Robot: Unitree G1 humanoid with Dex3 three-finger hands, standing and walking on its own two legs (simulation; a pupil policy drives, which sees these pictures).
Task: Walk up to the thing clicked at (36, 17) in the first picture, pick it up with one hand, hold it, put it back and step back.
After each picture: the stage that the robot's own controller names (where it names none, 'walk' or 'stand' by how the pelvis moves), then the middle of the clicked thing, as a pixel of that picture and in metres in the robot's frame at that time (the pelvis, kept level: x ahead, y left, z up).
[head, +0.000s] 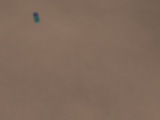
stand; (36, 17) +1.86 +0.55 -0.72
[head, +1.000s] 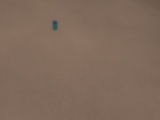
walk; (54, 25) +1.77 +0.21 -0.70
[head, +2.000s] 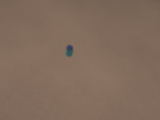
walk; (69, 51) +1.19 +0.05 -0.71
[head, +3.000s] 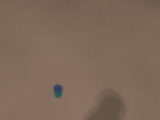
walk; (57, 91) +0.72 +0.14 -0.71
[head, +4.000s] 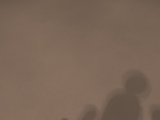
walk; out of the picture +0.42 +0.18 -0.70
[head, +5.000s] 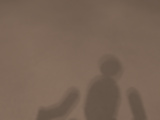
stand; out of the picture +0.27 +0.12 -0.72
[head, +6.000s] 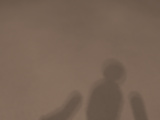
stand; out of the picture +0.28 +0.12 -0.73
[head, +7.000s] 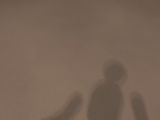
stand; out of the picture +0.27 +0.13 -0.73
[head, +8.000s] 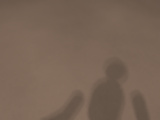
stand; out of the picture +0.26 +0.14 -0.73
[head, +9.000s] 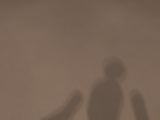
stand; out of the picture +0.26 +0.14 -0.73
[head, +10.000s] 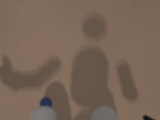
go down; (46, 104) +0.32 +0.13 -0.51
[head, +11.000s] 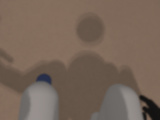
go down; (44, 83) +0.36 +0.15 -0.33
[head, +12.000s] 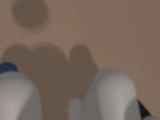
close in; (7, 74) +0.35 +0.18 -0.24
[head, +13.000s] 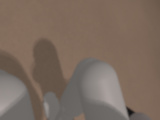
close; out of the picture +0.36 +0.19 -0.22
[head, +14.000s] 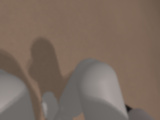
close; out of the picture +0.39 +0.21 -0.21
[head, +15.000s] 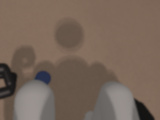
lift; (40, 82) +0.37 +0.14 -0.30
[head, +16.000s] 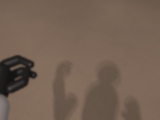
go down; out of the picture +0.30 +0.12 -0.65
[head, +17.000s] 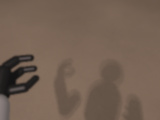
go down; out of the picture +0.29 +0.13 -0.69
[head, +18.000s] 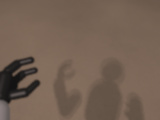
stand; out of the picture +0.29 +0.12 -0.68
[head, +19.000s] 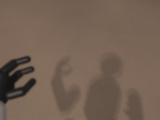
stand; out of the picture +0.29 +0.13 -0.68
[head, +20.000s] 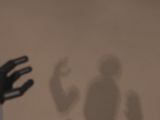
stand; out of the picture +0.30 +0.12 -0.68
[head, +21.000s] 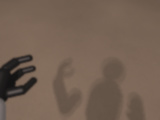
stand; out of the picture +0.29 +0.13 -0.68
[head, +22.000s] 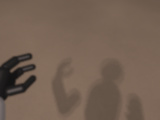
stand; out of the picture +0.29 +0.12 -0.69
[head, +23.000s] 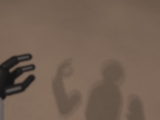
stand; out of the picture +0.29 +0.12 -0.69
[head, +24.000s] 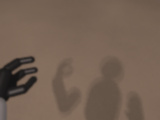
stand; out of the picture +0.29 +0.13 -0.69
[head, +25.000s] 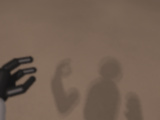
stand; out of the picture +0.29 +0.12 -0.69
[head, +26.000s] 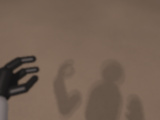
stand; out of the picture +0.29 +0.12 -0.69
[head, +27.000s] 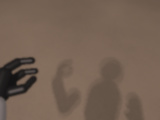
stand; out of the picture +0.29 +0.12 -0.69
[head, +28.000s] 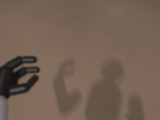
stand; out of the picture +0.29 +0.12 -0.68
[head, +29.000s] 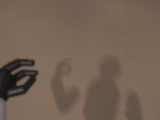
stand; out of the picture +0.29 +0.12 -0.68
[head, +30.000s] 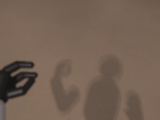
stand; out of the picture +0.30 +0.13 -0.68
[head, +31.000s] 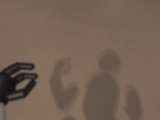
stand; out of the picture +0.30 +0.12 -0.67
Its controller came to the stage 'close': yes
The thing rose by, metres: 0.01
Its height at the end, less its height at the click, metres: +0.00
